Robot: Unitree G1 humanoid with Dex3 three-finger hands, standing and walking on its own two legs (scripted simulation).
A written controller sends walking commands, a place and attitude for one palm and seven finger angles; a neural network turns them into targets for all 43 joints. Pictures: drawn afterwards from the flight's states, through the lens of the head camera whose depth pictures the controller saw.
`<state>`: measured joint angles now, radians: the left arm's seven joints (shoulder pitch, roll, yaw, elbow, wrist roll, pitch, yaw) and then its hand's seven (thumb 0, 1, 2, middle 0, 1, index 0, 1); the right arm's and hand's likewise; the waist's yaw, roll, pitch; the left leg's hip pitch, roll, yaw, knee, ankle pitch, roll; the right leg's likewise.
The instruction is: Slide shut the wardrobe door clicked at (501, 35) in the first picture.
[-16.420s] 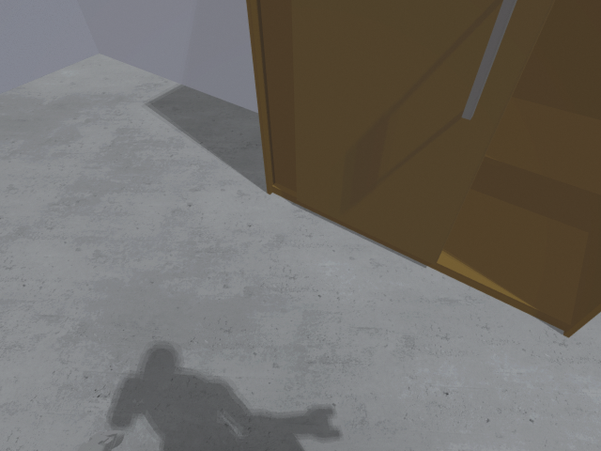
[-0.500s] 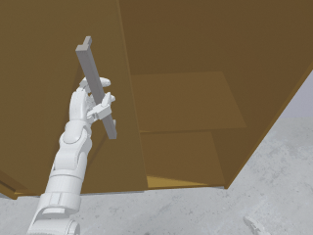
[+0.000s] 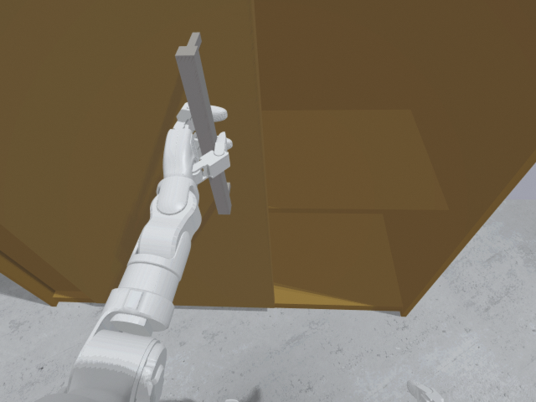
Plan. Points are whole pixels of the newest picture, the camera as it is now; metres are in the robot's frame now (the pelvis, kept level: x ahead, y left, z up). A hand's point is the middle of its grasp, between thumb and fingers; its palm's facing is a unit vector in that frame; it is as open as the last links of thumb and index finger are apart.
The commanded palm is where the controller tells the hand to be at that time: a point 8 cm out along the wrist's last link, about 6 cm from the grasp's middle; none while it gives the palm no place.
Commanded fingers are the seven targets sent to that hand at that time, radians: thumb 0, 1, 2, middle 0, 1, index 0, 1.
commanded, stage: step sideways, sliding the door along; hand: left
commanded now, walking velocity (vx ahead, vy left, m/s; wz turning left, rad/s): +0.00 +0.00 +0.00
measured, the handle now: (212, 139) +0.48 +0.11 +0.13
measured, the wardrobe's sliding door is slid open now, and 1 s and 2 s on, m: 0.47 0.35 0.02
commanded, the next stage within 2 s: none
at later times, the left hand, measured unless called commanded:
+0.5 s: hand (259, 155) +0.43 +0.03 +0.14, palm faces -0.08 -0.99 -0.14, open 6.1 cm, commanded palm +0.42 +0.07 +0.15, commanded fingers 0.00 0.90 0.90 -0.45 -1.40 -0.45 -1.40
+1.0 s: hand (298, 154) +0.43 -0.03 +0.14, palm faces +0.04 -0.99 -0.11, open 6.0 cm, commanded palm +0.41 -0.01 +0.15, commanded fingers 0.00 0.90 0.90 -0.45 -1.40 -0.45 -1.40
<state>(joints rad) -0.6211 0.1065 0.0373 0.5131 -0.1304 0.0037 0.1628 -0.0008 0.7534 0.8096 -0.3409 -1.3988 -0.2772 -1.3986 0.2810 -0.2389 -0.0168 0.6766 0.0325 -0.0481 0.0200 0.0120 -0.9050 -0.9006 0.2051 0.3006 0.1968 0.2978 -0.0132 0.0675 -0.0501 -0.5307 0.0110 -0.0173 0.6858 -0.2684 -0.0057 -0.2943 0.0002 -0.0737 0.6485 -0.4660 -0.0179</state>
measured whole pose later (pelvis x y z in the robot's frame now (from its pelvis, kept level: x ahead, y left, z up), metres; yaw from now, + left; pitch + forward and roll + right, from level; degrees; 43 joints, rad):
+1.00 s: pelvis +0.01 -0.14 +0.01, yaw +2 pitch -3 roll +1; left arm -0.69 0.18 -0.03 0.50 -0.10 -0.10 0.09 -0.02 0.69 0.87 -0.45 -1.40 -0.29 -1.40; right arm 0.17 -0.23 -0.04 0.67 0.03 -0.01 -0.05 0.01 -0.91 -0.90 0.20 0.30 0.20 0.30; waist 0.04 0.00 0.23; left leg -0.23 0.07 0.11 0.61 -0.31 -0.01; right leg -0.43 0.03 -0.03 0.92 -0.38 -0.01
